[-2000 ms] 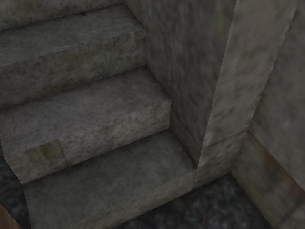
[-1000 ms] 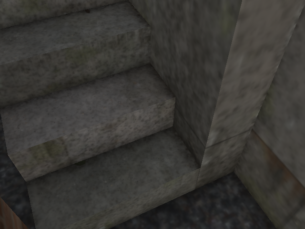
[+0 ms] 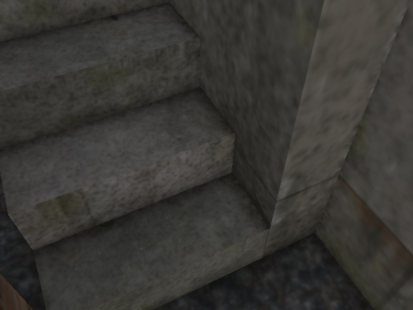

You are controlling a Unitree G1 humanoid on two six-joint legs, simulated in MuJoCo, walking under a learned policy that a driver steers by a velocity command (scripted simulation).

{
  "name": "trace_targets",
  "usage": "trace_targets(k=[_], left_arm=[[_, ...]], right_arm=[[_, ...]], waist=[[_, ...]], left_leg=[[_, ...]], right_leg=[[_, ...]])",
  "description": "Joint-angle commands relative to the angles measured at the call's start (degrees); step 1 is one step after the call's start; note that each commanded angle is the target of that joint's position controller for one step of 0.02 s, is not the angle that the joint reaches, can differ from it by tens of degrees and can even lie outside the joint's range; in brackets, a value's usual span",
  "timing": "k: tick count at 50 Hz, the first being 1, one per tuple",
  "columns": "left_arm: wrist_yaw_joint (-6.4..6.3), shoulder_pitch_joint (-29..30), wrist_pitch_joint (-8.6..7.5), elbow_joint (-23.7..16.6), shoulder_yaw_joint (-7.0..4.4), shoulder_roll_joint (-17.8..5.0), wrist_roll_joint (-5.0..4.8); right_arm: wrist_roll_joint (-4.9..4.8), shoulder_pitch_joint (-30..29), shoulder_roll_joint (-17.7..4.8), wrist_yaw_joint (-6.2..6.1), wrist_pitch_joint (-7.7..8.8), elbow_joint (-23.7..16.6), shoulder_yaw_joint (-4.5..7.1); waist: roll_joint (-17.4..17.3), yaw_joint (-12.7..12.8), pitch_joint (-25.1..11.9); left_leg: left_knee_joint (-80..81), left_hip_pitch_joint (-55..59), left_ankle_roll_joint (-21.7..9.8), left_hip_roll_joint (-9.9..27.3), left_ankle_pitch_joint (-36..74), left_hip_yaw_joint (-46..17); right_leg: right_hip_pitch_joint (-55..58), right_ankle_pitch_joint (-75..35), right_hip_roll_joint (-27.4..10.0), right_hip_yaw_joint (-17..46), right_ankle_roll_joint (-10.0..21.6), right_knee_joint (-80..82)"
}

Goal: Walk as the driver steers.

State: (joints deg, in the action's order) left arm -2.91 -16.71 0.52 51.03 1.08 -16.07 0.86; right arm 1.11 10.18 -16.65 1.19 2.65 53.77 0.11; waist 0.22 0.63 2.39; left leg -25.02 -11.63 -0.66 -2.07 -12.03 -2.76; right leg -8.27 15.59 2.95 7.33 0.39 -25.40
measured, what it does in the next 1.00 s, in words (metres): lifts its right foot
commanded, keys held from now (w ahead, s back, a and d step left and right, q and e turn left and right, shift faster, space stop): w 0.20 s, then no key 0.40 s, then w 0.20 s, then no key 0.20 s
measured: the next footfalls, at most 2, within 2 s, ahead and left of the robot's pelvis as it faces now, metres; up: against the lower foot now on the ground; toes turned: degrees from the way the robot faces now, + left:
right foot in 1.12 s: +0.20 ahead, -0.16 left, +0.00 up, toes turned +1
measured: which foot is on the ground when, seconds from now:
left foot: down 0.00-1.00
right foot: down 0.00-0.84, up 0.86-1.00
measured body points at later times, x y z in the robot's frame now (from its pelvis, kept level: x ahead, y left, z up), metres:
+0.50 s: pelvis +0.04 -0.02 -0.01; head +0.04 -0.03 +0.44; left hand +0.09 +0.25 -0.13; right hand +0.15 -0.29 -0.13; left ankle +0.02 +0.11 -0.74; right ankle -0.02 -0.12 -0.74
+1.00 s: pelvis +0.09 +0.00 +0.00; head +0.12 +0.02 +0.45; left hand +0.18 +0.28 -0.13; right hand +0.16 -0.27 -0.12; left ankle +0.03 +0.11 -0.74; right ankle +0.08 -0.14 -0.69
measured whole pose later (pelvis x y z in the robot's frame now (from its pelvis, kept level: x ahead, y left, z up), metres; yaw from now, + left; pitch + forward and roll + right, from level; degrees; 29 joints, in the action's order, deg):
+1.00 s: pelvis +0.09 +0.00 +0.00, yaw +0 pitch +0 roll -1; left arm -1.4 -13.3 -2.1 49.4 -2.2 -16.4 0.6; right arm 0.5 13.5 -15.6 -0.1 3.3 55.2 0.5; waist 1.3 -0.1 2.0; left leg -19.9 -3.3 -2.1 -1.2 -16.5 -1.6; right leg -22.8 24.1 -1.4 1.2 -5.1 -50.4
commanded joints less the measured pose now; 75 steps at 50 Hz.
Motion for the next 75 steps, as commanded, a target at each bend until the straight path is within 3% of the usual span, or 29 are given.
trace_targets(k=[1, 10, 11, 12, 16, 18, 20, 22, 23, 27, 30, 33, 36, 38, 40, 41, 42, 43, 44, 46, 48, 50, 53, 55, 57, 58, 60, 63, 75], left_arm=[[-0.22, -2.37, -0.42, -1.85, -1.56, -6.94, 0.02], [-0.25, -2.31, -0.39, -1.36, -1.63, -6.69, 0.02], [-0.10, -3.79, -1.30, -2.93, -2.95, -10.28, -0.89], [-0.03, 0.08, -2.22, -4.90, -2.06, -8.20, -1.09], [0.48, -2.53, -4.04, -3.94, -1.57, -2.80, 0.14], [0.67, -0.96, -4.52, -5.44, -1.60, -3.30, -0.08], [0.83, -4.25, -4.68, -4.52, -1.84, -4.38, -0.29], [1.05, -5.87, -3.84, -2.99, -3.03, -8.46, -0.18], [0.88, -5.45, -2.98, -3.36, -2.71, -7.41, 0.03], [1.18, -1.50, -2.17, -3.89, -2.01, -6.41, -0.01], [1.62, -3.35, -2.74, -2.85, -2.97, -9.17, 0.41], [1.31, -4.53, -2.96, -1.25, -2.83, -7.43, -0.46], [1.31, -5.79, -3.08, -0.16, -3.43, -7.45, -0.87], [1.38, -4.77, -3.95, 0.11, -4.01, -8.19, -1.06], [1.54, 1.08, -4.20, -1.80, -4.86, -9.29, -0.30], [1.52, 6.73, -4.58, -4.32, -4.61, -8.42, 0.17], [1.67, 7.24, -5.42, -5.58, -4.21, -7.37, 0.65], [1.93, 2.92, -5.98, -4.07, -3.62, -5.26, 0.65], [2.23, 0.44, -5.41, -2.81, -3.97, -5.47, -1.83], [1.92, -0.09, -3.67, -3.14, -4.03, -4.25, -2.14], [1.18, 1.94, -2.66, -3.97, -3.56, -1.78, 0.14], [1.43, 3.38, -2.51, -4.82, -2.72, 0.44, 0.36], [1.72, 4.09, -2.49, -5.44, -3.24, -1.73, -0.80], [1.17, 4.41, -2.64, -5.61, -3.58, -3.88, 0.31], [-0.19, 3.66, -3.20, -6.57, -4.41, -8.50, 0.90], [-0.06, 4.87, -2.96, -5.58, -4.65, -9.09, 0.59], [0.73, 5.26, -3.04, -5.18, -4.00, -5.10, 0.75], [1.61, 5.44, -4.26, -4.37, -3.84, -4.40, 0.76], [1.92, 6.22, -4.73, -2.21, -3.30, -4.43, 0.40]], right_arm=[[-0.05, -0.11, -7.44, -0.20, 0.62, -2.65, 1.51], [-0.10, 0.55, -7.30, -0.26, 0.70, -2.68, 1.46], [-1.38, 2.34, -10.33, -0.64, 1.26, -3.80, 2.80], [-1.17, -2.79, -9.49, -0.33, 2.27, -6.23, 2.29], [-1.53, 7.27, -9.33, -0.61, 4.46, -3.44, 3.04], [-1.10, 4.08, -9.84, -0.85, 3.97, -5.35, 2.97], [-0.92, -3.67, -8.21, -0.99, 3.43, -8.17, 2.40], [-0.01, -2.59, -5.00, -1.21, 4.02, -9.04, 1.37], [0.25, -1.25, -4.87, -1.09, 4.43, -8.32, 1.02], [-0.11, 1.19, -4.76, -0.93, 3.33, -5.55, 0.24], [-0.70, -0.21, -8.51, -1.56, 1.87, -5.20, 0.94], [-1.61, -1.27, -7.02, -1.78, 1.42, -5.71, 0.93], [-1.17, -5.09, -5.02, -0.98, 2.51, -7.00, 0.59], [-2.03, -6.57, -4.69, -1.01, 3.52, -7.80, 0.52], [-1.88, -2.31, -5.12, -0.88, 3.29, -6.22, 0.78], [-1.67, 3.58, -8.84, -0.77, 3.11, -4.28, 2.21], [-1.29, 10.74, -13.83, -0.93, 2.45, -2.03, 4.06], [-1.01, 14.15, -13.07, -1.38, 1.49, -0.60, 4.03], [-0.42, 13.03, -10.20, -1.67, 1.59, -0.34, 3.23], [-0.99, 2.62, -8.35, -1.52, 1.98, -2.21, 2.77], [-0.74, -4.23, -5.70, -1.46, 1.74, -3.23, 1.66], [-0.26, -3.65, -7.76, -1.57, 0.81, -2.19, 1.99], [-1.03, -0.73, -9.34, -1.26, 0.05, -0.45, 2.53], [-2.08, -0.33, -8.70, -0.87, 0.02, 0.14, 2.56], [-0.65, 4.10, -7.73, -0.16, 0.71, 1.84, 2.49], [-0.39, 8.14, -4.88, -0.24, 0.75, 2.55, 2.00], [-1.14, 3.80, -6.06, -0.67, 0.31, 2.79, 2.09], [-0.86, 4.41, -6.16, -1.75, -1.08, 3.28, 1.94], [-0.81, 4.66, -5.25, -2.29, -2.51, 5.40, 1.49]], waist=[[0.03, 0.03, -0.95], [0.02, -0.01, -0.93], [-1.22, 0.56, -7.80], [-3.48, 1.46, 3.70], [-4.04, -0.23, 0.43], [-6.13, 0.48, 0.88], [-4.82, 3.74, 1.13], [8.54, 2.02, -2.71], [10.72, 1.75, -2.50], [4.91, -0.30, -3.30], [-0.14, 1.61, -5.78], [1.44, 1.39, -7.05], [5.95, 2.17, -0.09], [7.25, 1.69, 3.75], [5.95, -1.95, 1.29], [-0.03, -5.03, -2.60], [-9.14, -6.68, -6.71], [-14.85, -6.85, -7.02], [-5.42, -4.46, -3.76], [-1.14, 0.18, 0.65], [-3.17, 1.91, 0.74], [-6.06, 1.10, -2.01], [-6.89, -0.09, -3.75], [-7.10, 0.79, -2.15], [-3.60, 0.12, -5.53], [1.12, -2.39, -7.58], [0.58, 0.33, -4.10], [3.89, -0.32, -4.41], [1.33, -0.65, -3.24]], left_leg=[[3.64, 2.87, -0.66, 3.78, 6.20, -3.97], [3.63, 2.84, -0.71, 3.76, 6.22, -3.92], [2.58, 2.05, -2.24, 2.04, -29.20, -4.01], [5.15, -5.08, -3.27, 4.94, -31.85, -8.45], [10.02, 3.97, -9.66, 10.96, -20.21, -17.39], [12.85, 2.74, -11.73, 13.66, -14.19, -20.75], [6.07, -1.09, -8.71, 9.48, 1.58, -13.29], [-7.04, -2.93, -2.05, -0.67, 10.50, 0.54], [-7.88, -6.87, -0.49, -1.01, 6.04, 1.12], [-6.39, -6.44, 0.61, 3.00, -0.81, -0.94], [-4.66, 3.28, 0.90, 2.89, 23.01, -1.25], [-7.47, 3.73, -0.38, 0.60, 12.08, 0.40], [-10.18, -7.91, -1.03, -0.58, -5.36, 1.50], [-9.86, -13.94, -1.38, 0.54, -10.52, 1.92], [-2.47, -4.59, -3.59, 1.25, -4.78, 2.14], [-0.62, 7.32, -4.95, 2.48, 12.28, -1.56], [-1.74, 22.17, -8.29, 8.72, 34.94, -9.68], [1.70, 27.05, -14.15, 20.02, 56.91, -19.75], [3.12, 20.98, -16.96, 24.26, 57.42, -20.44], [7.05, 12.43, -15.10, 22.38, 48.39, -13.78], [8.33, 5.64, -10.53, 15.36, 46.48, -5.89], [6.67, 4.30, -9.41, 12.24, 50.83, -1.78], [4.89, 5.90, -9.38, 12.56, 47.00, -2.98], [4.07, 5.21, -6.22, 10.10, 39.27, -2.95], [4.48, 1.91, -2.22, 6.87, 20.38, -2.81], [6.77, 0.03, -0.32, 4.69, 9.98, -1.16], [4.62, -1.60, 0.54, 3.18, 3.75, 0.91], [3.16, -1.57, 0.35, 3.56, 4.09, 0.63], [3.13, -0.28, -0.10, 3.85, 2.74, 0.73]], right_leg=[[-3.83, -7.70, -3.16, 2.88, 0.01, 4.37], [-3.87, -7.79, -3.10, 2.84, -0.06, 4.35], [-3.49, 26.48, -1.36, 1.74, 1.98, 2.32], [-11.60, 26.04, -2.77, 1.66, 2.80, 2.39], [-12.82, 6.81, -2.27, -0.99, 3.27, -3.32], [-11.31, 5.07, -2.29, -2.54, 2.83, -5.14], [-4.44, 0.58, -3.09, -2.03, 2.71, 0.31], [1.76, -18.90, -4.84, 2.68, 2.81, 0.93], [4.83, -27.53, -6.84, 5.62, 4.39, 1.16], [7.91, -50.42, -12.38, 8.64, 7.63, -0.55], [5.34, -46.60, -6.43, 2.90, 2.88, -0.59], [5.49, -29.47, -3.93, 2.15, 3.72, -0.08], [6.17, -13.27, -9.33, 11.25, 8.92, 4.42], [8.07, -18.01, -14.56, 15.96, 11.65, 6.85], [4.28, -32.14, -12.97, 10.57, 10.05, 1.63], [-1.57, -39.78, -7.01, 2.93, 5.91, -7.51], [-14.98, -28.87, -1.58, -3.40, 0.68, -20.71], [-25.28, 13.24, 0.95, -5.03, -2.07, -31.81], [-25.67, 19.67, -1.53, -1.49, -2.94, -40.60], [-25.14, 15.28, -5.95, -1.54, -3.87, -39.54], [-15.93, 8.16, -7.52, -3.76, -5.98, -25.69], [-8.43, 4.63, -5.85, -6.68, -7.38, -16.91], [-4.00, -3.60, -4.67, -7.54, -6.17, -6.44], [-0.02, -14.11, -4.41, -6.68, -4.32, 3.65], [9.40, -32.75, -9.12, -1.55, -1.47, 1.26], [11.53, -33.42, -9.63, -1.46, 2.01, -3.50], [8.18, -29.00, -7.73, -1.44, 1.74, -2.56], [6.63, -29.02, -7.02, -1.84, 0.88, -3.21], [0.94, -21.81, -5.90, -2.84, 0.30, -3.41]])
